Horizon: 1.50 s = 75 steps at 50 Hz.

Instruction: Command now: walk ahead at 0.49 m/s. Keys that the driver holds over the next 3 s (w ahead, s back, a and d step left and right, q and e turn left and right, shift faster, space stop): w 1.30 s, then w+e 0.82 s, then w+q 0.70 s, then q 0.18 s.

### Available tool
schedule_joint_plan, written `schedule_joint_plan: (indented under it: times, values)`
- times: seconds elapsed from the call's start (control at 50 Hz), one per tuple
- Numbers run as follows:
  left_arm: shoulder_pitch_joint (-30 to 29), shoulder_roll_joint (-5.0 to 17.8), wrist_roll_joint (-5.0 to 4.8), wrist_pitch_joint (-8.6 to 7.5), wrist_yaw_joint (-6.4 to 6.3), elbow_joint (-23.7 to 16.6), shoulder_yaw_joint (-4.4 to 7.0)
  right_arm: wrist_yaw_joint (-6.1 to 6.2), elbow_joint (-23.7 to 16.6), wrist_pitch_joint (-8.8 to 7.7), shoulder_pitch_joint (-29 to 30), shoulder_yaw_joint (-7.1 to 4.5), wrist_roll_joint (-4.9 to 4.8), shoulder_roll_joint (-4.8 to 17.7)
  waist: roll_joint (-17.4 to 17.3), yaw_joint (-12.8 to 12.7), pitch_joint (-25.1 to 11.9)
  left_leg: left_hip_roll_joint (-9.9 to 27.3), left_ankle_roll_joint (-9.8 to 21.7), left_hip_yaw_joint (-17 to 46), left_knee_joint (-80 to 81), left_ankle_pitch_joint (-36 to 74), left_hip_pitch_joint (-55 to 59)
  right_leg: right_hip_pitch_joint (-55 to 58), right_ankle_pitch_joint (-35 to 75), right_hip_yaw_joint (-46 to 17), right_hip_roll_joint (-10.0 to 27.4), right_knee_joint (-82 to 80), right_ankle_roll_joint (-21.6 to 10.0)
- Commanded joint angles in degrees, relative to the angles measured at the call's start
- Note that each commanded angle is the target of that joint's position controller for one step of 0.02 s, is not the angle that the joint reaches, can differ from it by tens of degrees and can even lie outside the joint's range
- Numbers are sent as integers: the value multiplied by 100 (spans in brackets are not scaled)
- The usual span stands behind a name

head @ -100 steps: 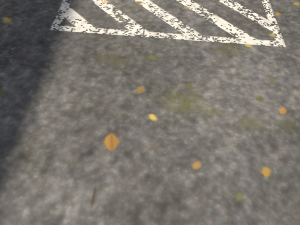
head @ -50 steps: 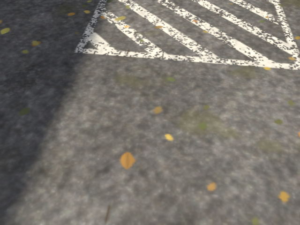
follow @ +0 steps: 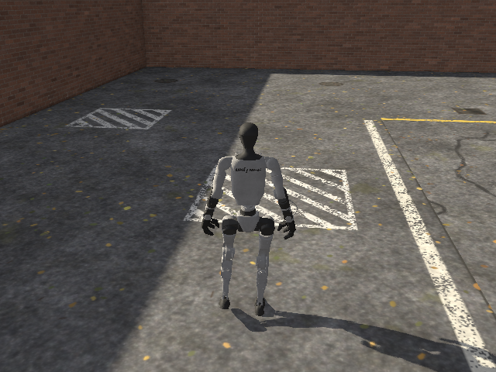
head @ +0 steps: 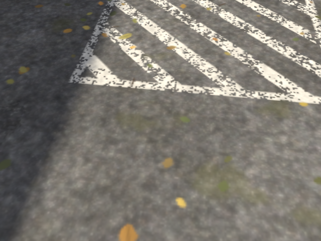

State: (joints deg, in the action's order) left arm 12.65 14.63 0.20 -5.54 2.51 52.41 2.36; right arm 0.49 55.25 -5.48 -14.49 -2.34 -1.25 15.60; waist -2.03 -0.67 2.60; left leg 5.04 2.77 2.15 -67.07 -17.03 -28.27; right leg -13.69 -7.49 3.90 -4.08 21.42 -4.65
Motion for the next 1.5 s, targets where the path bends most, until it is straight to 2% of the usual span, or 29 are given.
schedule_joint_plan:
  times: [0.02, 0.16, 0.3, 0.34, 0.36, 0.38, 0.4, 0.42, 0.44, 0.48, 0.54, 0.68, 0.78, 0.84, 0.88, 0.9, 0.92, 0.94, 0.96, 0.98, 1.02, 1.12, 1.32, 1.38, 1.42, 1.44, 1.46, 1.48, 1.5]
  values:
    - [-184, 638, 1, -151, -34, -248, 110, 55, -217, 104, -400, -98, 62, 300, 532, 262, -41, 436, -109, 196, 432, 449, -406, -132, 14, -1504, 1589, -1646, -996]
    - [625, 941, -85, -51, -262, 27, 177, -46, -771, -7, 1233, -42, 85, 204, 389, -224, 171, 156, -330, -135, 3030, 2428, -657, 373, 417, -831, 1378, -1704, -734]
    - [1062, 1057, -133, 174, -294, 286, 253, -257, -1143, -91, 1780, -55, 5, 454, 530, -211, 132, -86, -22, -139, 3892, 1503, -568, 1805, 1318, -960, 1922, -901, -568]
    - [855, 1053, -110, 241, -294, 222, 241, -245, -878, -110, 757, -231, 8, 774, 609, 380, -504, -410, 231, -430, 4088, 1289, 925, 1726, 2995, -687, 1640, 348, -371]
    - [870, 858, -41, 246, -300, 121, 150, -198, -590, -106, -316, -375, 49, 1120, 448, 787, -1291, -57, 514, -70, 3854, 1382, 2574, 948, 2671, -453, 1336, 1717, -195]
    - [1468, 228, 0, 136, -233, -5, -53, -165, -422, -56, -1134, -542, 145, 1741, -808, 693, -2241, 1444, 1430, 2413, 3982, 649, 5003, -1452, 547, -83, 455, 4024, 277]
    - [1374, 295, -71, -6, -222, 77, -60, -181, -377, -26, -1219, -421, 86, 1316, -1143, 760, -2528, 1809, 1671, 3968, 4877, 74, 5328, -2425, -2492, -822, 81, 5006, 302]
    - [867, 875, -250, -115, -195, -69, 95, -177, -451, -36, -745, -299, 61, 994, -823, 708, -1657, 1614, 1354, 3240, 5001, -128, 4647, -2969, -2301, -1064, 452, 5424, 165]
    - [500, 923, -307, -160, -204, -165, 105, -165, -593, -38, -239, -240, 84, 799, -497, 546, -1089, 1393, 1164, 2435, 5120, 188, 3818, -2972, -1770, -890, 784, 5277, 101]
    - [350, 813, -161, -85, -262, -163, 162, -195, -670, -74, 329, -136, 157, 468, -252, 184, -452, 947, 969, 1465, 5553, 924, 2473, -2429, -1024, -806, 1190, 4523, 159]
    - [500, 466, -98, 104, -271, -134, 120, -213, -559, -120, 289, -163, 155, 563, -239, -42, -280, 775, 1070, 893, 5942, 1587, 1834, -2070, -623, -714, 1279, 4092, 321]
    - [-934, 321, -66, 59, -212, -589, 65, -30, -267, -60, -322, -212, 83, 809, -111, 310, 71, 478, 877, 66, 6181, 1861, 1963, -2176, 1316, -409, 1044, 1614, 491]
    - [-1587, 417, -122, 8, -69, -864, 50, 7, 8, 69, -783, -261, 13, 876, -106, 434, 237, 902, 804, 157, 5832, 1915, 2963, -2391, 1060, -503, 933, 909, 292]
    - [-1278, 638, -124, -32, -8, -848, 131, 37, 5, 169, -657, -315, 11, 978, -231, 139, -15, 1034, 644, 168, 5234, 3037, 3361, -1789, 403, -364, 740, 753, 68]
    - [227, 1054, -104, -25, -63, -390, 370, 41, -65, 238, -549, -249, 61, 827, -128, -575, -963, 541, 380, -213, 3410, 4095, 2824, 399, 451, -179, 527, 721, -221]
    - [1066, 1542, -9, -9, -103, -223, 495, 23, -193, 196, -958, -111, 152, 440, 711, -606, -1832, -20, 87, -509, 1386, 2449, 1067, 2507, 252, -1861, 1778, 846, -803]
    - [1342, 1607, -62, 22, -68, -124, 492, -24, -126, 62, -1382, 48, 145, -73, 1894, -452, -2411, -918, -140, -69, -126, -1528, -612, 3677, -870, -4255, 2623, -72, -1416]
    - [1161, 1126, -110, 3, -71, -150, 344, -60, -175, -58, -891, -108, -28, 579, 1338, -586, -1951, -602, -20, 523, -757, -1626, -1251, 3382, -1483, -4219, 2475, -381, -1186]
    - [630, 968, -105, -15, -90, -264, 287, -70, -350, -135, -391, -162, -142, 790, 1069, -473, -1174, -295, 73, 345, -738, -1075, -1525, 2579, -1170, -3428, 2339, -511, -976]
    - [207, 842, -47, -29, -91, -350, 247, -31, -389, -157, -120, -171, -91, 778, 621, -320, -780, -13, 80, 216, -473, -522, -1324, 1774, -597, -2842, 2149, -670, -885]
    - [-141, 569, 53, -67, -65, -369, 171, -1, -365, -54, -186, -210, 8, 605, 646, 25, -502, 296, 41, 242, 26, 20, -677, 787, 189, -2095, 1824, -993, -798]
    - [191, 806, -2, -98, -159, -135, 236, 30, -542, 132, 228, -204, 96, 377, 480, 78, -153, 412, -226, 124, 1168, 865, -1013, 508, 909, -1368, 1703, -1482, -923]
    - [1114, 896, -120, 100, -289, 352, 260, -195, -1121, -2, 1953, -89, 21, 233, 479, -424, 275, 1, -169, -154, 3658, 2071, -985, 1462, 1066, -827, 1739, -1256, -656]
    - [1025, 1016, -153, 190, -328, 367, 318, -256, -1168, -76, 1747, -163, 16, 460, 607, -133, 122, -154, -14, -121, 3950, 1467, -492, 1806, 1770, -1085, 1925, -731, -540]
    - [772, 971, -134, 231, -326, 273, 294, -200, -810, -113, 469, -372, 36, 845, 603, 545, -666, -403, 211, -341, 4106, 1454, 1449, 1413, 2968, -889, 1532, 623, -319]
    - [740, 723, -49, 223, -320, 119, 190, -133, -601, -116, -603, -494, 140, 1233, 208, 927, -1551, 425, 541, 474, 3813, 1491, 3270, 307, 1846, -654, 1149, 2228, -115]
    - [1534, -72, -73, 121, -281, 87, -25, -130, -454, -59, -1043, -596, 161, 1658, -1291, 609, -2400, 1884, 1373, 2982, 4273, 496, 5346, -1999, -1521, -366, 160, 4321, 297]
    - [1298, 460, -197, 32, -275, 165, 93, -124, -497, -49, -1015, -434, 129, 1064, -1066, 773, -2435, 1911, 1317, 3660, 4828, -173, 5146, -2541, -2595, -1143, 303, 5135, 265]
    - [805, 849, -328, -8, -280, -7, 217, -102, -569, -64, -540, -339, 119, 782, -794, 712, -1532, 1734, 1029, 2786, 4966, -166, 4410, -2915, -2199, -1135, 590, 5341, 193]
